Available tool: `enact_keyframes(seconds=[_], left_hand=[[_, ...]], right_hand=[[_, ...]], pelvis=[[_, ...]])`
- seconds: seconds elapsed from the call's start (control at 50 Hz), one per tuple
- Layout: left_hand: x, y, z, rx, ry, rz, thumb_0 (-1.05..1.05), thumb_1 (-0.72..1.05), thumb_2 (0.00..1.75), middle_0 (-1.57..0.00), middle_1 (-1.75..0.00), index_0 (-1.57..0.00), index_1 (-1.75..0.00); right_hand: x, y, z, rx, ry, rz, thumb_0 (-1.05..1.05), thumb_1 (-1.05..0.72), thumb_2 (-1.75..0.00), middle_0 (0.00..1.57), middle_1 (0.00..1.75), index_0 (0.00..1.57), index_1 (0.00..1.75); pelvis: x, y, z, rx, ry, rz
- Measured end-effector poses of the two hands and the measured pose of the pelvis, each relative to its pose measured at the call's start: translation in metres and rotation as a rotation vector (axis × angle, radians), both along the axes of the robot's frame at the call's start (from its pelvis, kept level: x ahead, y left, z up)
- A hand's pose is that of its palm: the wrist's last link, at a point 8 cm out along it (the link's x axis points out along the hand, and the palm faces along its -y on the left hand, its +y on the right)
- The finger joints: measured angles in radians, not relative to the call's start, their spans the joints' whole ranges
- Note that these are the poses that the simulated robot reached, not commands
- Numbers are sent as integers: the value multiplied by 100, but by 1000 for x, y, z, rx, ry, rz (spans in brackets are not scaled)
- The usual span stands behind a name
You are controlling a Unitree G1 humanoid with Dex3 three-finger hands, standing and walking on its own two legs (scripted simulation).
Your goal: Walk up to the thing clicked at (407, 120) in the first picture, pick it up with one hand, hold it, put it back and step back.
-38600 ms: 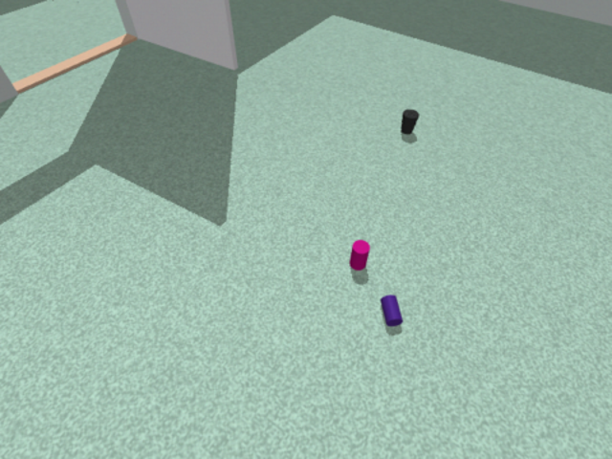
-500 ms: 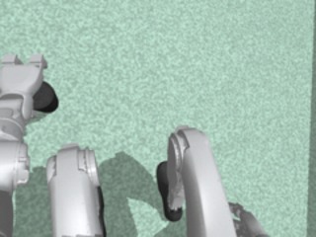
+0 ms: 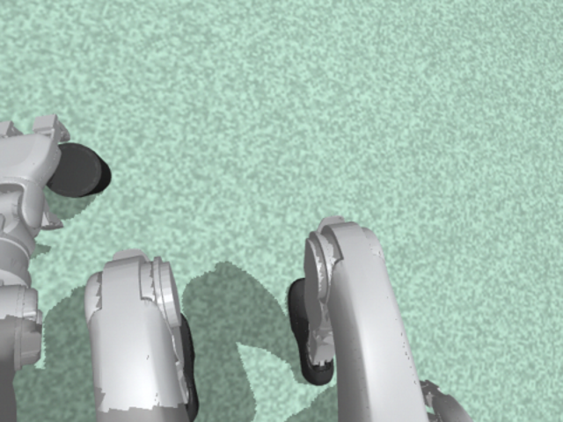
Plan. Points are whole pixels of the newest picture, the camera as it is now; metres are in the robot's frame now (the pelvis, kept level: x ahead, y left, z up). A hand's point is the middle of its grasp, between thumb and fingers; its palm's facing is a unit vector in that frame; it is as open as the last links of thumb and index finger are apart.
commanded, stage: close in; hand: left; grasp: from above
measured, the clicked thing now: (83, 173) +0.47 +0.26 -0.27
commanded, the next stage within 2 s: rest palm in 0.16 s
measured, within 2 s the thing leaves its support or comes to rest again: neither
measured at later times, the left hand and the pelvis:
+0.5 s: hand (69, 166) +0.46 +0.26 -0.21, palm faces -0.47 -0.06 -0.88, open 14.0 cm; pelvis +0.00 +0.00 -0.01, yaw -1 degrees
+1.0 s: hand (73, 168) +0.47 +0.26 -0.24, palm faces -0.45 -0.08 -0.89, open 14.0 cm; pelvis +0.01 +0.00 -0.03, yaw -3 degrees
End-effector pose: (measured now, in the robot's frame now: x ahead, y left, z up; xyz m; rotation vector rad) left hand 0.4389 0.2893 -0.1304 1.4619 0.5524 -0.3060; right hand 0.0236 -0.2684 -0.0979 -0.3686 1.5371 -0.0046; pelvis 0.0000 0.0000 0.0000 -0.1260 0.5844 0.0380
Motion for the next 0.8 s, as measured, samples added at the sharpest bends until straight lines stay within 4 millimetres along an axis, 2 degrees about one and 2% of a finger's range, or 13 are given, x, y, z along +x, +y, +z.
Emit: enact_keyframes(seconds=[0.06,0.12,0.2,0.28,0.38,0.48,0.6,0.7,0.8], left_hand=[[-11,3,9,-5,-73,-65,0,-52,96,-9,-108,-9,-106],[-14,2,17,-3,-103,-91,0,-53,97,-9,-107,-8,-105],[-6,-3,15,21,-81,-94,0,-54,100,-9,-104,-8,-104],[11,-13,11,19,-90,-87,0,-52,103,-10,-105,-10,-104],[27,-23,-2,16,-92,-67,0,-51,102,-10,-105,-10,-104],[31,-28,-21,20,-61,-51,0,-51,100,-9,-104,-9,-104],[33,-23,-37,27,-53,-25,0,-51,99,-8,-103,-8,-103],[35,-18,-43,20,-60,-10,0,-52,99,-8,-102,-8,-102],[37,-17,-47,6,-52,-28,0,-52,99,-8,-102,-7,-102]], right_hand=[[19,-5,2,-34,-35,24,1,-91,-90,20,30,20,30],[41,-10,5,-65,-85,52,1,-91,-90,20,30,20,30],[68,-11,13,-93,-174,95,1,-91,-90,20,30,20,30],[74,-10,18,-109,-217,118,0,-91,-90,20,30,20,30],[54,-9,18,-105,-182,108,0,-91,-90,20,30,20,30],[19,-4,11,-71,-91,69,0,-90,-90,20,30,20,30],[-17,6,2,-14,20,34,1,-90,-90,20,30,20,30],[-29,10,-2,8,61,31,1,-90,-90,20,30,20,30],[-25,10,-2,8,56,55,1,-90,-90,20,30,20,30]], pelvis=[[0,2,1,2,-2,9],[0,3,3,4,4,15],[-1,5,5,-2,9,14],[-3,6,2,-10,5,11],[-2,6,-5,-17,3,6],[1,5,-11,-18,4,-3],[3,2,-18,-16,-2,-15],[5,1,-22,-20,-9,-23],[6,2,-26,-30,-15,-26]])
